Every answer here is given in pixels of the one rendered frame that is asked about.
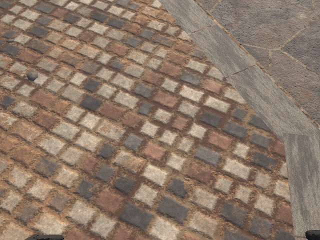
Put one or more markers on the right robot hand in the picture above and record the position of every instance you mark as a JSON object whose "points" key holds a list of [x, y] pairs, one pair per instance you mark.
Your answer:
{"points": [[313, 234]]}

